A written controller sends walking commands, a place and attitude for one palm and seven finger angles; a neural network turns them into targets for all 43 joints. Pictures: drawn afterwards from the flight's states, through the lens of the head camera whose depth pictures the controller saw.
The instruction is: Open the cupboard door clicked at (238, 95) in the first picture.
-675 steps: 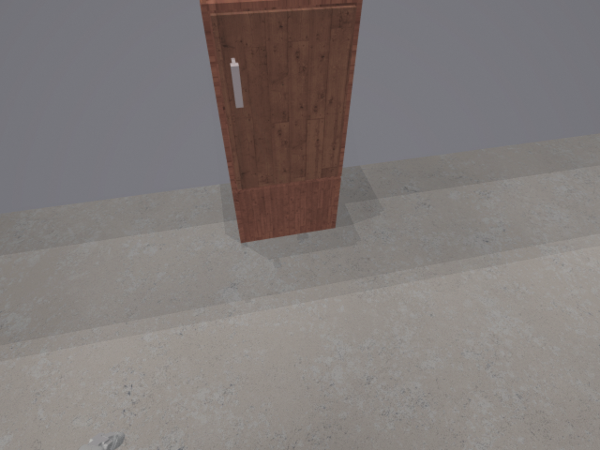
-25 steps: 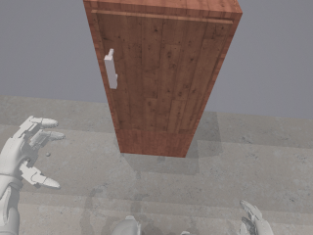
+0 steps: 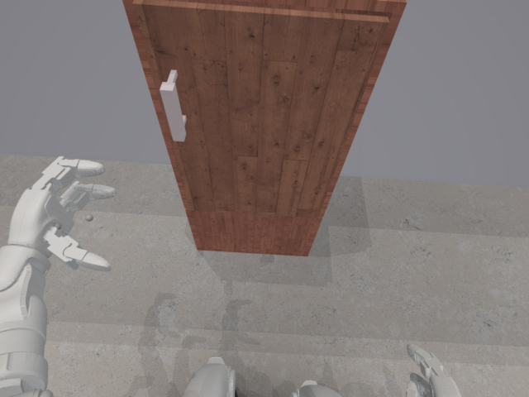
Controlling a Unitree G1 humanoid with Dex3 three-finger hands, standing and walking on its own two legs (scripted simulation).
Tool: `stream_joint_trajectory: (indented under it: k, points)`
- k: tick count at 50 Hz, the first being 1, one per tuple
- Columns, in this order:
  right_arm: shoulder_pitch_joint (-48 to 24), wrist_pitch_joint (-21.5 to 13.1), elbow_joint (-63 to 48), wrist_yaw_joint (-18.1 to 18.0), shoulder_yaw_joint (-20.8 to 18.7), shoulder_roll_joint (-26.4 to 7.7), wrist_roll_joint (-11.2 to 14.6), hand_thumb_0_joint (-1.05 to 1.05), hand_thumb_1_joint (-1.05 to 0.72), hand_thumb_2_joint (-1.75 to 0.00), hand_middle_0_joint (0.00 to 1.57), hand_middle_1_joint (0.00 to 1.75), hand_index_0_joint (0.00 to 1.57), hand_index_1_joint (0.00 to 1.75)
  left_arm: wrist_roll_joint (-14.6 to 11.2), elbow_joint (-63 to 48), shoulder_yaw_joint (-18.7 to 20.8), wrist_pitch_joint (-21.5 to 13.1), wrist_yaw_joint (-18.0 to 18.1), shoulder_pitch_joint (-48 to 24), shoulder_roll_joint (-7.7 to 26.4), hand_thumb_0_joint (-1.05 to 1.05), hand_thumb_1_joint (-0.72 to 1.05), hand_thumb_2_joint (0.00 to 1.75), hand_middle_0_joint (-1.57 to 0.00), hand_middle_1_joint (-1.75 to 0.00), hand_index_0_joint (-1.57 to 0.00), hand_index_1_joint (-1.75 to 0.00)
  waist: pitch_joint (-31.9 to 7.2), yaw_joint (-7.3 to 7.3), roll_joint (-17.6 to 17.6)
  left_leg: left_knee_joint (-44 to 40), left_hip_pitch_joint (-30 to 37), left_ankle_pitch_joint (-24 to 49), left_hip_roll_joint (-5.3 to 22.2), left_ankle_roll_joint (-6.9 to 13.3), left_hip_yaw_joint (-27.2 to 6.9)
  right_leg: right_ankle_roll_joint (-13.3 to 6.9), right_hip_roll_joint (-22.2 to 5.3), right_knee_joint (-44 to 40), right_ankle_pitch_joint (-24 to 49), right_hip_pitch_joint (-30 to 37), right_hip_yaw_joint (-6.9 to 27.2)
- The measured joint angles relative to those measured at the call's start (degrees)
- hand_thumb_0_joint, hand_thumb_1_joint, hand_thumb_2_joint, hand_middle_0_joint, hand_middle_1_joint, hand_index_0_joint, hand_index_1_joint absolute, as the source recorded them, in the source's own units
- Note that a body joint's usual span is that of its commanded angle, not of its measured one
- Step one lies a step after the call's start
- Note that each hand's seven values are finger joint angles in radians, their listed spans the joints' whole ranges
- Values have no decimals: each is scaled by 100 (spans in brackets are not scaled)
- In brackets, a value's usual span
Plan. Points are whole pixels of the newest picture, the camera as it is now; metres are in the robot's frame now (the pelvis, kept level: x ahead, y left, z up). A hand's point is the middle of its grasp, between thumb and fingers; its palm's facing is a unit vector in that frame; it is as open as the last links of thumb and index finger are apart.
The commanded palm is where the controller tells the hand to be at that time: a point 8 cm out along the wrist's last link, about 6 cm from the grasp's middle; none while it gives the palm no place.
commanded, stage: move the hooked fingers beside the handle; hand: left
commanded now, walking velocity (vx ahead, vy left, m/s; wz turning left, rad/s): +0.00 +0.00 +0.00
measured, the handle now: (176, 106) +0.60 +0.19 +0.05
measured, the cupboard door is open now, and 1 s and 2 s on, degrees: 0 0 0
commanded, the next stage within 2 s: none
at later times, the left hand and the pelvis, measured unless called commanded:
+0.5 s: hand (107, 176) +0.42 +0.26 +0.06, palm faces -0.03 -1.00 -0.02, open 13.9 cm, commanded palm +0.40 +0.31 +0.06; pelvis +0.01 +0.01 +0.00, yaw -1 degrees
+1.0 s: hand (132, 137) +0.51 +0.25 +0.06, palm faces -0.01 -1.00 -0.01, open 13.9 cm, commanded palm +0.50 +0.29 +0.05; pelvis +0.00 +0.01 -0.02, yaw -3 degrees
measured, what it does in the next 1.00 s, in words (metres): stands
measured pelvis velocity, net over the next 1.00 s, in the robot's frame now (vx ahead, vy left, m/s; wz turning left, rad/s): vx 0.00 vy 0.01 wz -0.05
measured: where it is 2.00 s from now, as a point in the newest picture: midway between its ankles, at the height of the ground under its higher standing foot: outside the picture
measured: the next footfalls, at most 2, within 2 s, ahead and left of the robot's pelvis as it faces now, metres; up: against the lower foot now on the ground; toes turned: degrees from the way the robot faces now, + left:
none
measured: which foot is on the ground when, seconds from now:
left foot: down 0.00-1.00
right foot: down 0.00-1.00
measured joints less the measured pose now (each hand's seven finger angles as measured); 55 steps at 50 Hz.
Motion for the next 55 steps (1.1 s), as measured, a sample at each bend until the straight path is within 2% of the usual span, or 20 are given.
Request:
stream_joint_trajectory:
  k: [10, 18, 27, 43, 55]
  points:
    - [295, 270, 12, 97, -66, -14, -14, 1, -91, -90, 21, 30, 21, 30, 123, 503, 188, -41, 164, -373, 144, -1, -49, 30, -30, -120, -30, -120, -86, -131, -17, -27, -70, -52, 20, 40, 105, 45, 10, -28, -7, -108, 112]
    - [321, 416, 142, 116, -101, -18, -51, 1, -91, -90, 21, 30, 21, 30, 286, 865, 109, -238, 228, -881, 123, -1, -49, 30, -30, -120, -30, -120, -75, -170, -20, 63, -247, -75, 5, 79, 93, 80, -6, 26, -17, -257, 98]
    - [326, 611, 113, 169, -72, 21, -90, 1, -91, -90, 21, 30, 21, 30, 528, 1501, 73, -267, 428, -1576, 251, -1, -49, 30, -30, -120, -30, -120, -106, -277, -9, 113, -381, -74, 11, 115, 118, 114, -6, 62, 3, -392, 123]
    - [502, 979, 222, 209, -11, -22, -181, 1, -91, -90, 21, 30, 21, 30, 959, 2786, 173, -478, 654, -3044, 801, -1, -49, 30, -30, -120, -30, -120, -44, -567, -10, 480, -1057, -127, 79, 119, 75, 103, 46, 408, -46, -1051, 81]
    - [701, 1168, 204, 214, 85, -62, -225, 0, -91, -90, 21, 30, 21, 30, 1275, 3435, 394, -253, 772, -3916, 1448, -1, -49, 30, -30, -120, -30, -120, -9, -897, 34, 696, -1518, -212, 179, 102, 35, 81, 143, 547, -82, -1488, 58]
